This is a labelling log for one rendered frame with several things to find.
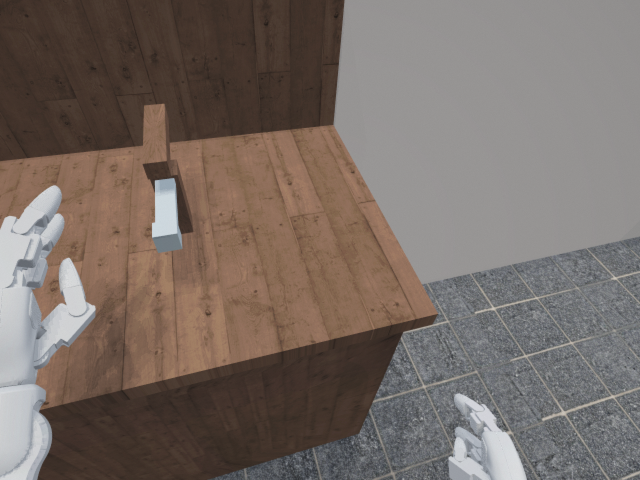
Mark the robot right hand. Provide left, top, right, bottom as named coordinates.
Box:
left=449, top=394, right=527, bottom=480

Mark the left robot forearm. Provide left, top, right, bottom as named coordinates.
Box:
left=0, top=384, right=52, bottom=480

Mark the robot left hand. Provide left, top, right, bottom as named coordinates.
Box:
left=0, top=185, right=96, bottom=388

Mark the tap lever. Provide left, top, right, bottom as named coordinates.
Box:
left=152, top=178, right=182, bottom=253

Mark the counter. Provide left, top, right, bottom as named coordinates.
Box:
left=0, top=0, right=438, bottom=480

